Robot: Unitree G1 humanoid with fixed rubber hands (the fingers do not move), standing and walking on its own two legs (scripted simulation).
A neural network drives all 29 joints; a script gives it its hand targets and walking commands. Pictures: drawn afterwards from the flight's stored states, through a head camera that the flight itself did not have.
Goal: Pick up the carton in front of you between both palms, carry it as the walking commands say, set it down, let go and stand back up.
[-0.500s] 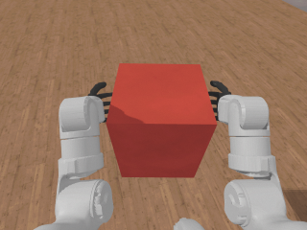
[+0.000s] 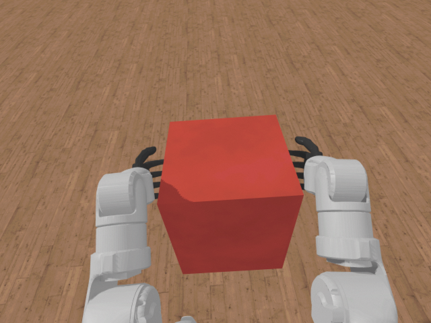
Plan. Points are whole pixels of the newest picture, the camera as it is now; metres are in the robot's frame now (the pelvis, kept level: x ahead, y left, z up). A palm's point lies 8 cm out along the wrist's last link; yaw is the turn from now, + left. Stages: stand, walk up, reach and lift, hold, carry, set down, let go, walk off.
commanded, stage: carry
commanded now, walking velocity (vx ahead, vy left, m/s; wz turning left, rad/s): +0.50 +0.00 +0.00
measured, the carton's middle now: (227, 197) +0.37 +0.01 +0.02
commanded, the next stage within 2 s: none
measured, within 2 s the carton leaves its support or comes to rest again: neither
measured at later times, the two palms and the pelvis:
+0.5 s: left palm (167, 103) +0.61 +0.16 +0.09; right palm (291, 101) +0.59 -0.14 +0.10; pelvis +0.34 +0.02 +0.00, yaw -3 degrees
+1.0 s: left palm (190, 45) +0.91 +0.13 +0.10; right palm (284, 41) +0.91 -0.17 +0.09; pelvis +0.65 -0.02 +0.00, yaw +0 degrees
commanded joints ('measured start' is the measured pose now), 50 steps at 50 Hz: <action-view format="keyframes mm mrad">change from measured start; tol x16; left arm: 1 -686 -1167 -660 -148 -462 -29 -276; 20 17 -1083 -880 -495 -357 -84 -264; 50 48 -979 -859 -505 -396 -42 -300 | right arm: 1 -539 1175 633 -91 374 -46 201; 20 56 1084 865 -511 435 -80 318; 50 97 1012 866 -515 387 -50 279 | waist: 1 0 -151 -392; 7 -59 -106 -502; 9 -68 326 -613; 13 -62 37 -445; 30 -49 143 -172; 33 -13 -272 -388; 37 -33 -29 -338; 50 -26 -127 -203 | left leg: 1 -2 -29 64 -156 123 8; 6 462 -93 169 -410 255 56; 9 1117 371 -559 -362 336 285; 15 782 266 -233 -498 281 175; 28 688 196 16 -518 405 113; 31 560 133 126 -181 564 54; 34 -36 -62 -12 520 -247 -4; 35 -54 3 -67 595 -238 25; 50 18 51 86 -183 178 -3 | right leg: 1 400 -207 122 -7 686 -61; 6 279 -153 -25 253 862 19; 9 -452 50 32 853 -206 95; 10 -580 16 110 982 -248 69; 27 -406 -63 -72 216 220 59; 31 23 23 -162 156 82 27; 33 410 -379 560 -23 -171 -151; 34 393 -407 663 -98 19 -177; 41 82 -291 182 -171 -44 -51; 50 222 -239 26 -158 236 -56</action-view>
